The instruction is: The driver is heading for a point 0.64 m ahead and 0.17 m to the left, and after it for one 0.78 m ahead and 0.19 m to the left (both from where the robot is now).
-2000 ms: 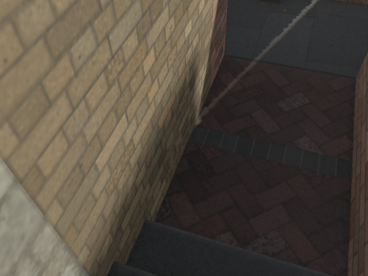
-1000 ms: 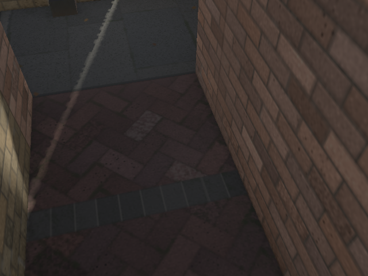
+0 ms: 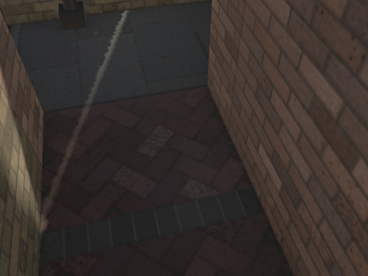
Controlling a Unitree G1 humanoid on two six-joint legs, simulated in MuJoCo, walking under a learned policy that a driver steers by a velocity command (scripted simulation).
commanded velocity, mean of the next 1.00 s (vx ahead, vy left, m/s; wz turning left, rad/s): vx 0.46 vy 0.00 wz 0.06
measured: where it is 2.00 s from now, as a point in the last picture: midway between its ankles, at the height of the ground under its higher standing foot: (159, 216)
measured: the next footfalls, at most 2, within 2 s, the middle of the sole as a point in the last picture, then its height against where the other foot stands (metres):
left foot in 0.44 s outside the picture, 0.17 m lower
right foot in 0.86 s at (213, 266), level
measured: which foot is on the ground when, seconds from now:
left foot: down 0.00-0.02, up 0.04-0.42, down 0.44-0.88, up 0.90-1.00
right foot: down 0.00-0.44, up 0.46-0.84, down 0.86-1.00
